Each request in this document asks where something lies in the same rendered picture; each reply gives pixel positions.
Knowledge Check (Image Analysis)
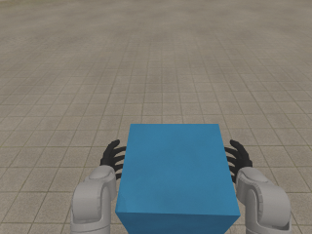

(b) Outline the carton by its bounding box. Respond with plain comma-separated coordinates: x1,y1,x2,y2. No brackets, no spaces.
115,124,241,234

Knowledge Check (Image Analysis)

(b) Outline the robot left hand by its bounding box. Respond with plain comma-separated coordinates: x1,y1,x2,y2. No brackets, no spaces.
100,139,127,180

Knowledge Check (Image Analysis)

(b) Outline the robot right hand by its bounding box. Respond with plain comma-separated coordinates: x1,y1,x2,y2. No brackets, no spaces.
224,139,253,183

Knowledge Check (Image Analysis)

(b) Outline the robot left forearm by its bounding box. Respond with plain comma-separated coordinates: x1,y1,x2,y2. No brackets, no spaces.
69,165,117,234

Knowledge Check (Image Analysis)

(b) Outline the robot right forearm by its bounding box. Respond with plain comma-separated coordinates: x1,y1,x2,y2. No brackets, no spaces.
235,167,293,234

